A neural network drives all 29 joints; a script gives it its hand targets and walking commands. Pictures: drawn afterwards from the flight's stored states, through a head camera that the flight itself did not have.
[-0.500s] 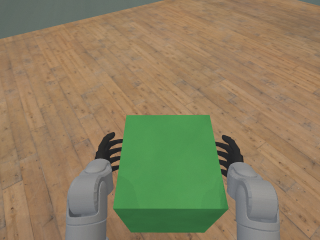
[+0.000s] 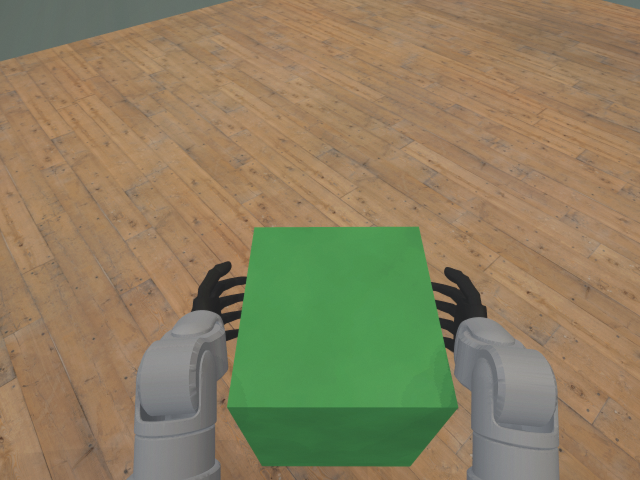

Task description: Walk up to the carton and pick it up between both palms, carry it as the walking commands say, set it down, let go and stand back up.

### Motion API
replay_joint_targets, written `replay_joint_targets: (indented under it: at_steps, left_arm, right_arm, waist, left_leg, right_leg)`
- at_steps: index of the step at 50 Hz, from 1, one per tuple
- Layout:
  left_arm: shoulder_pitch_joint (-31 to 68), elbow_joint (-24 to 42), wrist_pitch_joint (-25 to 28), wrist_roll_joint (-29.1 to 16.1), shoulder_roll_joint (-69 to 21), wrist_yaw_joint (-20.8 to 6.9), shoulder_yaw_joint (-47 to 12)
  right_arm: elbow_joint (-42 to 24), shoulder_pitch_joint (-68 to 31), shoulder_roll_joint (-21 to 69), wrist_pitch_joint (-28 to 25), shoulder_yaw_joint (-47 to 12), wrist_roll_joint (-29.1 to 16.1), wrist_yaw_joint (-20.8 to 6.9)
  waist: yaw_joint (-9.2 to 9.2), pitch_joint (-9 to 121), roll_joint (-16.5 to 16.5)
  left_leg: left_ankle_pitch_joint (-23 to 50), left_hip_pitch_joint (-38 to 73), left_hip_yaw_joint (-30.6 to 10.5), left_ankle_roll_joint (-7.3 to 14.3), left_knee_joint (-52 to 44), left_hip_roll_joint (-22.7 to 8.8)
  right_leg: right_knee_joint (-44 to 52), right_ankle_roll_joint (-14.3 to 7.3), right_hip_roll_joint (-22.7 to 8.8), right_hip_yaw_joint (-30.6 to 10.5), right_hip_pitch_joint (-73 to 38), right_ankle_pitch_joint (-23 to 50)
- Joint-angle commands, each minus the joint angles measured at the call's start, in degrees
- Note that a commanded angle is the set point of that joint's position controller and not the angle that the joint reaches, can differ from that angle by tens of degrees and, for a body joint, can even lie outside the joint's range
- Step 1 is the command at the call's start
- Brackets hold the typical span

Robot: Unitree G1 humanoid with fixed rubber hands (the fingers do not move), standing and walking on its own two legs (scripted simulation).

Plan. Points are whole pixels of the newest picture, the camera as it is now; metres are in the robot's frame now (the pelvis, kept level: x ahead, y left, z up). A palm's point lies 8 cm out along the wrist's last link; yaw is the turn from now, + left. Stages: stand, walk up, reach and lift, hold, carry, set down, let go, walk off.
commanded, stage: carry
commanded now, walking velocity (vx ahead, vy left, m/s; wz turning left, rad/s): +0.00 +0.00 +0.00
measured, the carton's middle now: (336, 352) +0.28 +0.00 +0.00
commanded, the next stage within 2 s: hold in 0.80 s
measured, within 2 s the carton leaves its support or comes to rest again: neither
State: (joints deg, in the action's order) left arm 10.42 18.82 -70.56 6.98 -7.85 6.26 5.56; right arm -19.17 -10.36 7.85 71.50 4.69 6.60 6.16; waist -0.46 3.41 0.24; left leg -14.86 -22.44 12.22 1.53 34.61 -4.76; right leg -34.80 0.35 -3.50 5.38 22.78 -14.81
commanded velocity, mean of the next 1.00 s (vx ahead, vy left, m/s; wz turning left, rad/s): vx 0.00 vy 0.00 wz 0.00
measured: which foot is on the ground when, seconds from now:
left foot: down 0.00-1.00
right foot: down 0.00-1.00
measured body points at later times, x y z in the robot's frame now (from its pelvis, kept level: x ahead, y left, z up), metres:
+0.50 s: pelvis -0.01 -0.01 +0.00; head -0.02 -0.01 +0.45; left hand +0.27 +0.14 +0.08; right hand +0.27 -0.15 +0.08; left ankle +0.04 +0.10 -0.73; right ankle +0.03 -0.12 -0.73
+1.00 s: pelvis -0.01 -0.02 +0.01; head -0.02 -0.01 +0.46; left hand +0.28 +0.13 +0.03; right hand +0.28 -0.17 +0.03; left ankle +0.04 +0.10 -0.73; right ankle +0.03 -0.12 -0.73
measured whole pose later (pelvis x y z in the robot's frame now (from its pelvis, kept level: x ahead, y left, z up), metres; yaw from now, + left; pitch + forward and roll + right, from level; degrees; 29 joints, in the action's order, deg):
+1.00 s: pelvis -0.01 -0.02 +0.01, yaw -1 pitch -5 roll +0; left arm 12.3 -9.5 -42.4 12.9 -8.1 3.6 7.9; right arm 11.9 -12.6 8.2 42.2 7.9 13.2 4.4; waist 1.5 -4.2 -1.5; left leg -11.1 -10.8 2.1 0.2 27.4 -0.7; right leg -28.2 -1.6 0.7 1.4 11.3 -11.5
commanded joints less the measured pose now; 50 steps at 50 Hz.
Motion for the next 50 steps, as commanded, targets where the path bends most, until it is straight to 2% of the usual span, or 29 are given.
replay_joint_targets:
  at_steps: [1,9,40,41,42,43,44,45,46,48,49,50]
  left_arm:
    - [25.2,4.4,0.4,-24.4,-54.6,-16.1,-39.1]
    - [27.0,3.7,0.3,-25.4,-54.9,-16.5,-39.8]
    - [26.8,2.9,0.3,-24.0,-52.5,-15.6,-37.8]
    - [15.3,-17.2,11.6,-3.9,-32.4,-13.8,-17.7]
    - [15.2,-37.3,17.7,4.4,-19.9,-13.1,-1.4]
    - [15.8,-30.7,25.0,3.1,-22.7,-12.9,-7.2]
    - [19.1,-25.2,29.7,0.2,-28.0,-13.4,-13.9]
    - [23.6,-21.9,32.1,-3.0,-34.8,-13.7,-18.6]
    - [28.9,-19.6,33.2,-6.0,-40.2,-14.3,-21.7]
    - [38.5,-15.2,35.1,-10.3,-48.9,-15.9,-28.8]
    - [39.5,-15.1,35.1,-11.0,-50.0,-16.4,-30.2]
    - [38.9,-16.9,34.5,-10.8,-50.3,-16.8,-29.6]
  right_arm:
    - [-3.9,-27.1,54.7,-1.0,-39.1,-24.4,-15.6]
    - [-2.6,-26.9,54.6,-1.1,-38.4,-23.4,-15.5]
    - [-2.7,-27.6,52.1,-1.2,-37.8,-23.2,-14.7]
    - [17.4,-18.5,32.0,-12.4,-17.7,-3.1,-13.2]
    - [37.5,-16.3,18.5,-18.4,2.3,3.3,-12.2]
    - [34.0,-17.0,21.0,-26.1,-1.0,2.6,-11.7]
    - [28.3,-18.3,27.6,-30.9,-7.0,0.3,-11.9]
    - [23.8,-24.4,35.4,-33.6,-15.6,-3.6,-12.8]
    - [19.5,-32.1,40.7,-34.9,-21.0,-6.3,-13.6]
    - [19.0,-36.8,49.4,-36.1,-26.7,-8.5,-14.8]
    - [19.0,-37.3,51.0,-36.2,-27.7,-9.3,-15.1]
    - [20.2,-37.6,51.6,-35.8,-28.2,-9.9,-15.6]
  waist:
    - [0.91,15.6,0.7]
    - [0.80,15.1,0.6]
    - [0.17,15.3,-0.4]
    - [3.75,-7.5,-3.1]
    - [1.97,-6.6,-4.7]
    - [1.04,0.6,-5.2]
    - [1.72,8.0,-3.6]
    - [4.37,14.4,-2.0]
    - [3.93,17.9,-1.4]
    - [1.17,24.3,-0.5]
    - [0.82,24.8,0.2]
    - [1.57,23.0,1.1]
  left_leg:
    - [2.9,7.2,-9.7,-2.5,-8.6,-8.0]
    - [0.5,7.3,-9.5,-2.6,-9.2,-7.5]
    - [3.2,8.8,-9.6,-2.8,-8.2,-5.4]
    - [-3.2,11.4,-12.0,0.0,-10.9,6.9]
    - [-4.4,11.9,-15.1,0.9,-13.7,6.9]
    - [1.2,17.3,-17.3,0.9,-13.7,7.5]
    - [10.6,20.4,-17.9,1.0,-12.3,8.1]
    - [19.7,22.0,-17.4,0.8,-11.2,8.6]
    - [22.2,22.2,-17.4,0.4,-9.9,8.8]
    - [19.3,24.1,-17.7,-0.6,-7.8,8.8]
    - [17.2,23.9,-17.5,-0.8,-7.4,8.9]
    - [14.7,23.0,-17.3,-0.9,-7.4,9.1]
  right_leg:
    - [5.0,-0.9,-5.6,-5.0,-5.0,5.6]
    - [6.8,-1.1,-5.6,-5.7,-4.4,5.1]
    - [9.5,-2.2,-5.7,-7.0,-5.4,5.4]
    - [16.5,-4.6,5.2,-13.3,-7.1,-4.6]
    - [16.2,-5.0,5.1,-12.8,-7.5,-6.6]
    - [14.8,-4.4,5.5,-12.9,-11.2,0.1]
    - [12.3,-3.6,6.1,-12.5,-14.2,9.7]
    - [10.2,-2.9,7.5,-11.7,-18.0,18.0]
    - [9.2,-2.2,8.3,-11.0,-19.4,19.3]
    - [8.7,-1.7,8.5,-11.1,-19.4,16.1]
    - [9.0,-1.5,8.2,-11.3,-19.5,14.8]
    - [9.6,-1.7,7.8,-11.4,-19.3,13.0]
